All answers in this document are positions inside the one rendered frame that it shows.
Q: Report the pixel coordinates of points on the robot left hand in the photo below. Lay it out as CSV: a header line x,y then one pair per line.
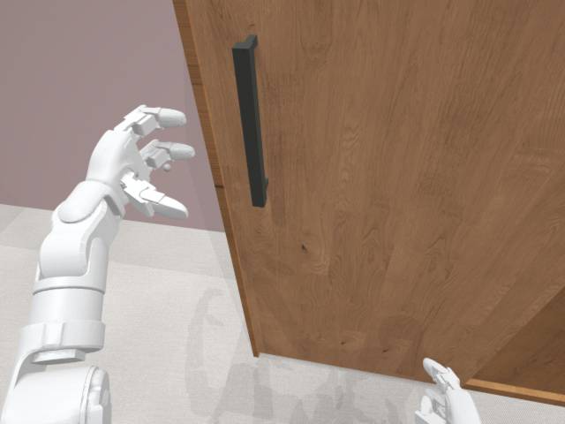
x,y
116,155

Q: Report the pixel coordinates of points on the left robot forearm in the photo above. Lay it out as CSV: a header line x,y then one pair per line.
x,y
65,320

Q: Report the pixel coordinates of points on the robot right hand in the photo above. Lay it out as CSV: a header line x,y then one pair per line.
x,y
458,406

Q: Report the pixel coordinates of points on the wardrobe door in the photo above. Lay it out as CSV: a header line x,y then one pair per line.
x,y
534,358
415,156

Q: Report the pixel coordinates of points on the handle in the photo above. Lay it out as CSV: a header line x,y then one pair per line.
x,y
244,64

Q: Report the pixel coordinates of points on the robot left upper arm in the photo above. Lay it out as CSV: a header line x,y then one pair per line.
x,y
78,395

